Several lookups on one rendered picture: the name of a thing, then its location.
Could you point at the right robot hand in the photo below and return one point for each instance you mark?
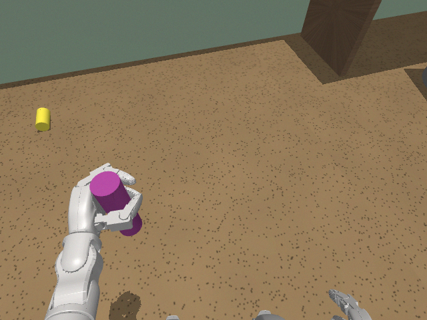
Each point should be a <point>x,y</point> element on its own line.
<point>348,305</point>

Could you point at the left robot hand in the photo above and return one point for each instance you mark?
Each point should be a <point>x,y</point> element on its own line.
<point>86,214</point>

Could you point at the left robot arm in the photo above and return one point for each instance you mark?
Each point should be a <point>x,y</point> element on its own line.
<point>78,267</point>

